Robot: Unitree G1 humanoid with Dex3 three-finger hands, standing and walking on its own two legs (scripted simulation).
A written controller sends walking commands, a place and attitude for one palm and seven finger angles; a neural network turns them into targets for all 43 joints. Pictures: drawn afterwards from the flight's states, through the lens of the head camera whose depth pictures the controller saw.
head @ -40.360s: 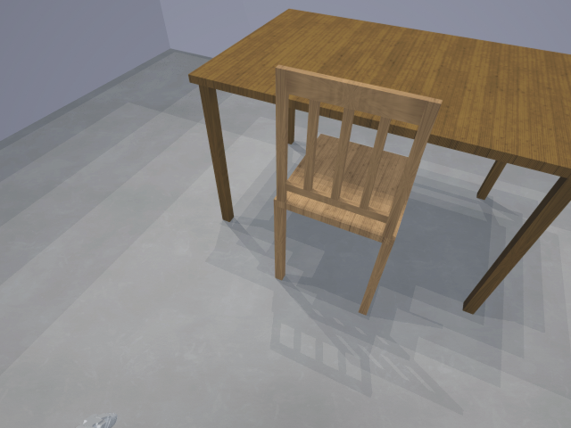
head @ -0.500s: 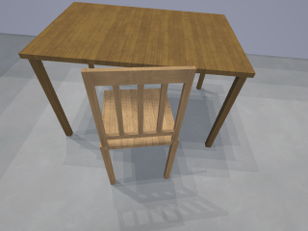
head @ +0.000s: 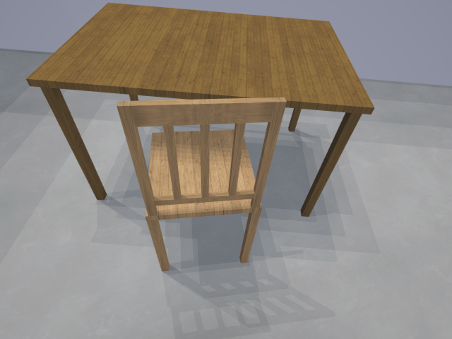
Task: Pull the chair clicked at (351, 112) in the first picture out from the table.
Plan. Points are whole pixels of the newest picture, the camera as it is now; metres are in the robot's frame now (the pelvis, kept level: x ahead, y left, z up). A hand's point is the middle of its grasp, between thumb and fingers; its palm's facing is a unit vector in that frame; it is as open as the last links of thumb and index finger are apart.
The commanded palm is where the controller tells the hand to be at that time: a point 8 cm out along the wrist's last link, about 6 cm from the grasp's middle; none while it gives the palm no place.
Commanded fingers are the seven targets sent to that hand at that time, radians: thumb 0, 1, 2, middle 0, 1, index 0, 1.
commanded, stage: shuffle to correct the standing spot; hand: left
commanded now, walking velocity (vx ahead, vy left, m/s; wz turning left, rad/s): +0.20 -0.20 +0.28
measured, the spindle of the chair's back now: (205, 163) +0.57 +0.09 -0.08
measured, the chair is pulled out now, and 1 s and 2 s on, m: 0.14 0.14 0.14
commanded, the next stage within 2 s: come to a stop and stand still in 0.96 s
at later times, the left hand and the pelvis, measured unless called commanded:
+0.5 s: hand out of the picture +0.07 +0.11 -0.18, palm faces +0.17 -0.97 -0.20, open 7.4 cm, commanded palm none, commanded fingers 0.00 0.90 0.90 -0.20 -0.30 -0.20 -0.30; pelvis +0.08 -0.07 -0.01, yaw +8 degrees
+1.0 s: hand out of the picture +0.16 +0.06 -0.18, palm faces +0.21 -0.97 -0.14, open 7.4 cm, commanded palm none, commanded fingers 0.00 0.90 0.90 -0.20 -0.30 -0.20 -0.30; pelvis +0.18 -0.11 +0.00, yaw +9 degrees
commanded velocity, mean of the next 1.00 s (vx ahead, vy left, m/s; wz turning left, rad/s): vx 0.13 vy -0.18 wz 0.14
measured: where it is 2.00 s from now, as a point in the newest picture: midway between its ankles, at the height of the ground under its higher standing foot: outside the picture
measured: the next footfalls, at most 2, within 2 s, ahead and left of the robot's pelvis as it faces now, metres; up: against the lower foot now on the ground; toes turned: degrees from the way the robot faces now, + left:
right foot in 0.40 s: +0.13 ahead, -0.16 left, +0.00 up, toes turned +2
left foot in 0.72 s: +0.19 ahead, +0.02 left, +0.00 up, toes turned +15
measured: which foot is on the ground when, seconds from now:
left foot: down 0.00-0.42, up 0.44-0.70, down 0.72-1.00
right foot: down 0.00-0.10, up 0.12-0.38, down 0.40-0.72, up 0.74-1.00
